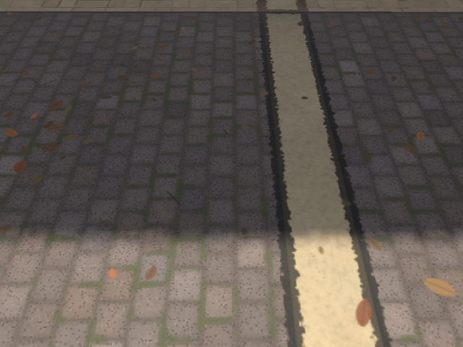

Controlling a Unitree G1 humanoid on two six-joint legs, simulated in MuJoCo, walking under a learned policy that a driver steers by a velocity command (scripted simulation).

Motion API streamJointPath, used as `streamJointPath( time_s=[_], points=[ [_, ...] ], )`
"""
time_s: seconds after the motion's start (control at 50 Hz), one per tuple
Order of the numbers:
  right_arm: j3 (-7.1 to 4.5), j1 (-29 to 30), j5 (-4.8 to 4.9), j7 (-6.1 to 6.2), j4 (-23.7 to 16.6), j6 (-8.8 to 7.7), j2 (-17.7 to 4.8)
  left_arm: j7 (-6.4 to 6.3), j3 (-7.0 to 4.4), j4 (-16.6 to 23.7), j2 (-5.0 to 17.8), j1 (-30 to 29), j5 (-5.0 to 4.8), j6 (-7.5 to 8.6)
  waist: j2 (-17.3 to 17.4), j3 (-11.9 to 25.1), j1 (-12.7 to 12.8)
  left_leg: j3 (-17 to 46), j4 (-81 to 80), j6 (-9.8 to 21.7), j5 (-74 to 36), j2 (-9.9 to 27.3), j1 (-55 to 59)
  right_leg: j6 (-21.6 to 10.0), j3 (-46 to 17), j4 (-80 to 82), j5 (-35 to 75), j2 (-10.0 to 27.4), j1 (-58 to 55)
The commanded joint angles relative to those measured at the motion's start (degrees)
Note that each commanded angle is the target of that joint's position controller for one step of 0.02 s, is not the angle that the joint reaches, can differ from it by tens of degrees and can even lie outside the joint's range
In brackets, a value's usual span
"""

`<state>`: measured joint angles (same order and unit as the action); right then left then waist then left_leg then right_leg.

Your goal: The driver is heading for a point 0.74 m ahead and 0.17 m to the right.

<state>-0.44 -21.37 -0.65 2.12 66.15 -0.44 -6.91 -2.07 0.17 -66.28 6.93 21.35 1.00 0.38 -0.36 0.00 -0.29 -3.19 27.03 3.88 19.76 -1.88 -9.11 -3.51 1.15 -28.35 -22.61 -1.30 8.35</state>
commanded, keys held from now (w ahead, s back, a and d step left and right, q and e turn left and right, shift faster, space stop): w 0.38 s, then no key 0.62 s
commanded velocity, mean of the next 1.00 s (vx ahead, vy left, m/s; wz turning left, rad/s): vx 0.23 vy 0.00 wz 0.00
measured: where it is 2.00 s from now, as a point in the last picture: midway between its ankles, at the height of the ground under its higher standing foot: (247, 319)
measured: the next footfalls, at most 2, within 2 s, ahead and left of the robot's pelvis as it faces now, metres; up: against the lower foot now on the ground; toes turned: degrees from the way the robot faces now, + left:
right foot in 0.22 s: +0.10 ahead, -0.12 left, +0.00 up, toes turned -4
left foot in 0.62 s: +0.40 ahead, +0.02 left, +0.00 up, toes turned +4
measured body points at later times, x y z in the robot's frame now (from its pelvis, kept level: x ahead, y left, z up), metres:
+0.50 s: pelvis +0.17 -0.05 +0.00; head +0.20 -0.07 +0.45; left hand +0.07 +0.16 -0.14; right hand +0.28 -0.28 -0.14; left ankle +0.26 +0.06 -0.69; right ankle +0.06 -0.12 -0.74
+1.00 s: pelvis +0.31 -0.05 +0.00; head +0.31 -0.05 +0.45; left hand +0.32 +0.17 -0.16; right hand +0.31 -0.27 -0.16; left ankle +0.36 +0.01 -0.74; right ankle +0.31 -0.17 -0.74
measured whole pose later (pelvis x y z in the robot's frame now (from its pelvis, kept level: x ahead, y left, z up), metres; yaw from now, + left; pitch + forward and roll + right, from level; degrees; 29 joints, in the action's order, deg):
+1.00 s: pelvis +0.31 -0.05 +0.00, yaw -1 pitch -2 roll +1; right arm -0.4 -17.2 -0.3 1.5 61.7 -1.4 -8.3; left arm -1.9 -0.3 -62.9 7.3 16.2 1.7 -0.7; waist -0.8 -1.6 -0.5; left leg -7.5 24.2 5.7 8.9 -3.9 -14.4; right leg -0.7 -0.1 -29.6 -15.1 2.2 12.8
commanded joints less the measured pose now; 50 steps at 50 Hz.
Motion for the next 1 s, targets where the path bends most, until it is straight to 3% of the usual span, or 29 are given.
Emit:
streamJointPath(
  time_s=[0.02, 0.04, 0.06, 0.1, 0.16, 0.2, 0.22, 0.24, 0.26, 0.28, 0.3, 0.34, 0.38, 0.44, 0.52, 0.56, 0.6, 0.62, 0.64, 0.66, 0.68, 0.7, 0.72, 0.74, 0.8, 0.84, 0.92, 0.96, 1.0],
  points=[
    [-1.82, -9.8, -0.02, -0.19, 0.1, -0.36, -6.6, 0.78, -0.45, 3.8, 2.0, -0.8, 0.7, 0.99, 5.9, -13.0, -3.1, 20.4, -13.7, 7.6, 26.8, 12.8, -0.3, -2.5, -1.7, -3.2, -10.3, 1.1, 19.2],
    [-2.57, -11.8, -0.28, -0.2, 0.7, -0.54, -8.2, 1.18, -0.36, 5.1, 1.3, -2.7, 1.17, 1.57, 8.6, -12.1, -3.8, 26.5, -17.5, 10.1, 27.7, 17.4, 2.6, -1.8, 2.1, -8.7, -4.4, 0.4, 21.4],
    [-2.96, -12.2, -0.5, -0.33, 0.7, -0.74, -8.7, 1.53, -0.69, 6.5, 2.6, -5.0, 1.38, 2.18, 7.8, -12.0, -4.2, 29.7, -19.9, 11.8, 26.2, 20.1, 2.3, -1.6, 2.4, -12.1, -2.5, 1.6, 22.5],
    [-3.34, -10.9, -0.97, -0.59, -0.2, -1.53, -9.4, 2.31, -1.41, 8.4, 4.0, -6.5, 0.94, 3.1, 6.0, -10.9, -3.3, 30.1, -21.1, 12.6, 21.8, 21.3, 2.0, -1.6, 0.6, -16.8, -4.9, 3.2, 23.5],
    [-3.35, -5.3, -0.16, -0.7, -2.0, -2.53, -8.9, 2.94, -1.87, 9.0, 3.3, -4.3, -0.01, 4.03, 5.3, -10.0, 0.5, 20.0, -19.0, 8.8, 11.4, 16.7, -2.3, -1.4, 2.0, -8.4, -0.8, 2.9, 14.7],
    [-3.5, -1.7, 0.42, -0.83, -3.1, -2.72, -9.1, 2.86, -2.33, 5.9, 2.3, 4.0, -0.48, 4.16, 3.8, -8.1, 4.7, 11.8, -12.5, 6.4, 7.0, 11.4, -11.9, -1.1, 5.9, 1.3, 6.9, -1.2, -3.1],
    [-3.23, -1.1, 0.21, -0.95, -3.6, -3.19, -8.2, 2.47, -3.09, 4.2, 3.7, 9.7, -0.32, 4.21, 1.4, -5.9, 6.8, 8.3, -5.9, 5.1, 5.1, 8.7, -18.0, -1.2, 3.8, 3.3, 6.0, -0.5, -13.3],
    [-2.26, 1.3, 0.01, -1.39, -5.4, -3.86, -5.1, 1.73, -4.36, 3.1, 8.2, 16.8, 0.7, 4.54, -9.2, -3.8, 10.1, 1.0, 11.6, 2.5, 3.3, 3.0, -24.6, -3.0, -12.7, 12.9, -4.9, 11.3, -20.0],
    [-2.09, 1.2, -0.3, -1.96, -7.8, -4.12, -4.0, 1.52, -5.65, 1.7, 13.5, 22.6, 0.39, 3.88, -18.3, -3.4, 10.2, -2.4, 27.2, 1.6, 11.1, -1.5, -34.3, -8.9, -35.2, 21.6, -17.0, 22.9, -21.4],
    [-2.79, 3.4, -1.98, -2.48, -8.3, -3.86, -6.9, 1.24, -4.92, 2.8, 10.6, 16.7, 0.62, 3.22, -8.4, -8.5, 6.5, 2.0, 36.3, 2.4, 9.0, 3.0, -36.2, -10.2, -35.1, 21.3, -18.9, 23.5, -14.5],
    [-2.59, 4.4, -1.86, -3.09, -8.7, -4.11, -5.6, 1.55, -4.41, 5.0, 9.4, 10.6, 0.45, 3.45, -3.4, -10.3, 3.9, 3.6, 37.9, 2.6, 3.2, 4.9, -36.3, -9.4, -30.1, 21.4, -14.5, 21.4, -10.3],
    [-2.64, 3.7, -1.22, -3.75, -8.2, -4.3, -4.9, 1.69, -3.67, 6.6, 7.8, 5.9, 0.2, 4.53, -0.9, -9.3, 0.8, 3.7, 35.6, 1.5, -4.0, 6.7, -32.7, -7.5, -20.2, 22.4, 0.1, 17.2, -7.6],
    [-2.95, 3.7, -1.38, -4.03, -8.2, -3.47, -5.2, 1.46, -2.95, 5.6, 6.4, 7.4, 0.0, 5.41, -2.1, -7.5, 0.0, 1.8, 34.1, 0.2, -6.9, 6.3, -31.5, -6.3, -13.1, 21.5, 14.9, 14.4, -9.0],
    [-2.75, 7.9, -1.07, -3.51, -9.8, -2.65, -4.2, 1.1, -2.0, 4.0, 5.8, 10.2, -0.05, 5.82, -3.1, -7.4, -0.5, -1.6, 29.3, -1.2, -8.6, 4.1, -30.6, -5.5, -4.5, 16.7, 48.1, 12.3, -8.8],
    [-1.34, 16.0, -0.13, -2.86, -12.6, -2.65, -2.7, 0.56, -1.15, 3.3, 6.0, 10.2, 0.01, 5.62, -6.7, -7.3, 1.0, -6.0, 11.0, -0.9, -15.2, -0.2, -18.5, -3.2, 1.1, 12.9, 59.2, 8.6, -3.2],
    [-1.64, 12.0, 0.08, -2.19, -11.3, -2.79, -4.8, 0.26, -1.36, 3.1, 7.4, 9.7, -0.14, 5.79, -8.2, -4.1, -0.6, -5.5, 8.7, 0.7, -17.2, -1.8, -10.9, -2.9, 0.4, 7.8, 64.7, 9.6, -3.7],
    [-2.57, 2.6, -0.28, -1.49, -7.9, -3.47, -7.2, 0.06, -1.63, 3.5, 8.5, 6.7, -0.56, 5.83, -7.2, -0.3, -5.1, -3.5, 3.1, 2.8, -20.2, -2.1, -2.8, -2.3, -0.4, -2.1, 64.7, 10.1, -5.7],
    [-3.05, -2.1, -1.11, -1.25, -6.2, -4.2, -8.4, 0.22, -1.68, 3.4, 8.6, 6.2, -1.16, 5.73, -5.1, 1.7, -7.3, -2.2, -2.7, 3.6, -28.2, 0.1, 4.0, -1.5, 0.2, -10.5, 55.9, 8.4, -3.8],
    [-3.89, -7.5, -2.27, -1.14, -5.1, -4.83, -12.5, 0.18, -1.31, 4.4, 6.8, 8.1, -1.73, 5.56, 1.0, 7.5, -7.6, 7.4, 1.1, 5.6, -52.7, 11.6, 15.2, -0.4, 2.0, -24.7, 31.0, 4.8, 3.7],
    [-3.86, -6.8, -1.94, -1.52, -5.7, -4.75, -14.1, 0.02, -0.49, 2.7, 0.4, 19.5, -4.09, 4.12, 10.8, 18.0, -2.0, 24.7, 3.4, 16.9, -78.1, 27.6, 25.6, 0.9, 0.9, -43.7, -15.8, -2.7, 12.0],
    [-3.91, -2.6, 1.03, -1.82, -7.2, -3.82, -12.8, -0.17, -1.52, 1.5, 4.4, 18.1, -2.01, 2.79, 3.6, 17.9, -2.0, 25.4, -1.9, 18.3, -59.7, 25.6, 17.3, 1.0, -4.1, -45.5, -11.3, -0.9, 11.5],
    [-3.03, 4.2, 1.37, -1.55, -8.6, -3.34, -9.9, 0.18, -1.78, 3.4, 4.9, 11.1, -0.05, 2.36, 3.6, 7.7, -1.2, 22.1, -7.1, 16.9, -43.7, 22.8, 7.6, 1.3, -3.5, -44.6, -8.2, 0.4, 14.4],
    [-1.94, 7.7, 0.95, -1.29, -9.1, -3.18, -6.7, 0.49, -1.96, 4.3, 4.5, 7.1, 1.02, 2.19, 2.0, 2.3, 0.0, 18.8, -10.8, 14.3, -36.2, 20.0, 0.7, 1.4, -3.6, -40.4, -5.2, 2.0, 14.2],
    [-1.29, 8.0, 0.58, -0.84, -8.8, -3.26, -5.2, 0.71, -2.17, 4.4, 4.4, 5.6, 1.37, 1.64, 2.1, -0.2, 0.9, 14.9, -12.6, 12.3, -36.0, 17.9, -3.7, 1.8, -3.8, -36.2, -3.7, 3.1, 11.9],
    [-0.59, 6.3, -0.51, -0.36, -7.2, -3.61, -5.1, 0.58, -1.25, 2.5, 0.7, 8.9, 0.75, -0.42, 3.3, 0.5, 3.4, 7.9, -12.7, 8.6, -35.8, 13.4, -8.8, 2.6, -1.6, -23.4, -3.4, 2.6, 3.5],
    [-0.65, 4.8, -0.81, -0.41, -6.9, -3.62, -6.8, -0.08, -1.12, 2.6, 1.2, 6.9, 0.44, -1.35, 4.3, 1.2, 2.7, 8.4, -13.1, 8.3, -28.2, 13.3, -7.5, 2.9, -1.0, -16.3, -3.9, 2.1, 3.3],
    [-0.88, 5.1, 0.1, -0.57, -7.0, -2.02, -7.9, 0.02, -0.93, 2.7, 2.1, 3.2, 0.3, -1.97, 5.7, -0.7, 2.1, 10.6, -16.8, 6.2, 1.2, 12.6, -12.0, 2.6, 0.4, -6.8, 4.5, 2.2, -0.2],
    [-0.87, 5.3, 0.59, -0.5, -7.0, -1.23, -7.5, 0.18, -0.64, 2.3, 1.9, 3.1, 0.74, -1.55, 3.7, -3.5, 2.4, 11.0, -17.6, 3.4, 9.7, 11.8, -16.0, 2.0, 0.0, 0.0, 8.7, 3.0, -3.6],
    [-0.91, 3.1, 0.68, -0.53, -6.5, -0.78, -6.6, 0.01, -0.55, 2.8, 4.0, 2.8, 0.99, -0.47, 0.5, -6.4, 1.0, 10.2, -16.3, 0.1, 8.8, 9.6, -15.6, 1.3, -5.4, 7.5, 7.8, 7.1, -1.5]
  ],
)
